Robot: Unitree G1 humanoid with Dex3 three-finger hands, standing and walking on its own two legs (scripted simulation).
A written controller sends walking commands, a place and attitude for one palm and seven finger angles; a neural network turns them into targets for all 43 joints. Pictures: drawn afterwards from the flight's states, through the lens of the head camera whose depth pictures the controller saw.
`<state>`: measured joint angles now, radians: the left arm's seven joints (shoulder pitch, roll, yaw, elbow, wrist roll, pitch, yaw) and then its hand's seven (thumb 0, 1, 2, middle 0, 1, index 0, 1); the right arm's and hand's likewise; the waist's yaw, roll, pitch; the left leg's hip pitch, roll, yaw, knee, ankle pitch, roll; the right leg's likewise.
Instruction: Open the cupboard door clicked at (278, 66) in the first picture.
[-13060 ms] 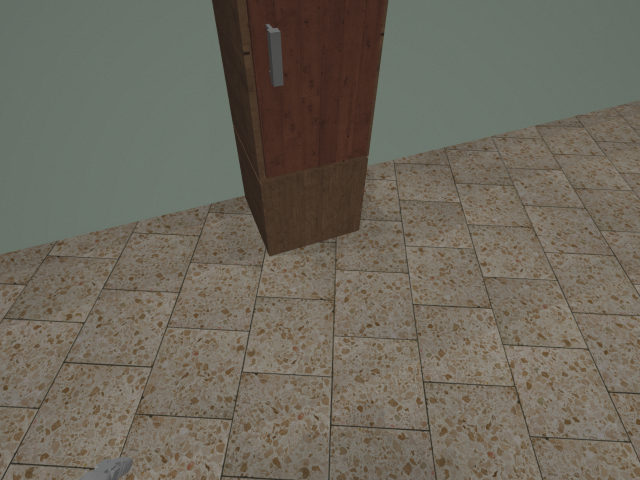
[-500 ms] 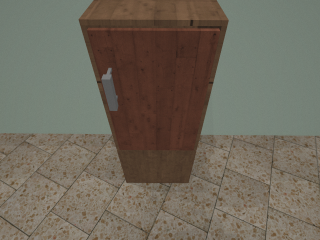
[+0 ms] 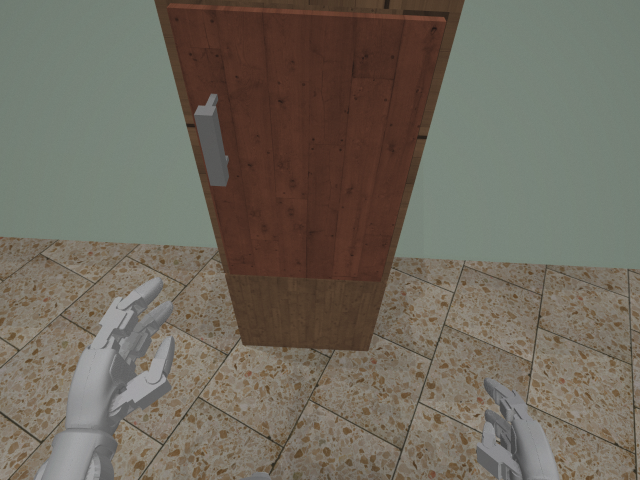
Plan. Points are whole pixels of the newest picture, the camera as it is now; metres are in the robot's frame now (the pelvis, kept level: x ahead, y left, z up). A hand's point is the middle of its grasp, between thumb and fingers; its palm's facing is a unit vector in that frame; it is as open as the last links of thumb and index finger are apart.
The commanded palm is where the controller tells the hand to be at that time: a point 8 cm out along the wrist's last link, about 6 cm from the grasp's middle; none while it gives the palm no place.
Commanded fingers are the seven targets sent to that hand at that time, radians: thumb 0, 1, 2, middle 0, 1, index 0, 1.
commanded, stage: raise the hand with hooked fingers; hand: left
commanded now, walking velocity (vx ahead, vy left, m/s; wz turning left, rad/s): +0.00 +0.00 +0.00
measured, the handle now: (216, 140) +0.60 +0.20 +0.11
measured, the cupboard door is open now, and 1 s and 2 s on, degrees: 0 0 0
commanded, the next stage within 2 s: move the hooked fingers beside the handle in 1.78 s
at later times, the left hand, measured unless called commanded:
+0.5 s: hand (122, 363) +0.24 +0.24 +0.05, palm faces +0.01 -1.00 -0.01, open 10.9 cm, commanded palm +0.21 +0.29 +0.06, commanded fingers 0.00 -0.08 0.48 -0.27 -0.93 -0.27 -0.93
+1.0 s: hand (52, 313) +0.27 +0.31 +0.10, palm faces +0.06 -1.00 -0.04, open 13.6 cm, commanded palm +0.24 +0.35 +0.11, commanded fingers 0.00 -0.50 0.30 -0.30 -1.20 -0.30 -1.20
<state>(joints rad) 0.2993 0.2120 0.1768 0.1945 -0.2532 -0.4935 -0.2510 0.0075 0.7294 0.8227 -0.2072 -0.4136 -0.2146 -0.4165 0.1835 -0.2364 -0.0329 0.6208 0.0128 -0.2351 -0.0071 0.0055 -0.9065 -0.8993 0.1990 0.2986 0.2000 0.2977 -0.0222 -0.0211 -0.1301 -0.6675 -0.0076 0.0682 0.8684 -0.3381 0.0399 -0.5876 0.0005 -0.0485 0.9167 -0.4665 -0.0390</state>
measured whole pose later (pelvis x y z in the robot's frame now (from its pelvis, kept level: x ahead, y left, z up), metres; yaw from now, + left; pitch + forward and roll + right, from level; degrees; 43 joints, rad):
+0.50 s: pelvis +0.01 +0.00 -0.01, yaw +0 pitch +10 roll -2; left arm 0.27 0.34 0.34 0.14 -0.40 -0.23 -0.42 0.01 0.15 0.58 -0.25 -0.78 -0.26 -0.79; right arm 0.29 -0.22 0.03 0.58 0.04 -0.21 -0.07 0.01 -0.90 -0.90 0.20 0.30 0.20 0.30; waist -0.02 0.04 -0.11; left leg -0.75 0.03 0.03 0.97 -0.39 0.03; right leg -0.64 0.04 -0.08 0.94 -0.48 -0.04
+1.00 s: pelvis +0.01 +0.04 +0.01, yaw +1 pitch +6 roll -4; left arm 0.08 0.39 0.35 0.18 -0.35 -0.18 -0.39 0.00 -0.42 0.34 -0.29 -1.14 -0.30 -1.15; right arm 0.24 -0.25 0.06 0.54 0.05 -0.21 -0.07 0.01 -0.90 -0.90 0.20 0.30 0.20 0.30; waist 0.02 0.03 -0.09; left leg -0.60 -0.02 0.04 0.83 -0.34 0.09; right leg -0.46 0.00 -0.07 0.77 -0.41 0.01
